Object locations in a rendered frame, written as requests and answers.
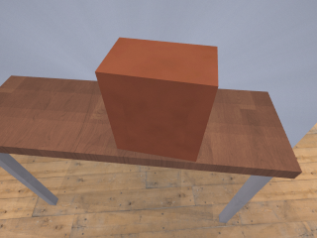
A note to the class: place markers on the table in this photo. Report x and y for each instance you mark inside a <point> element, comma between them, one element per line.
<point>67,119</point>

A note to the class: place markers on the carton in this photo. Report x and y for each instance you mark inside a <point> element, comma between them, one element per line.
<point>159,95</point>

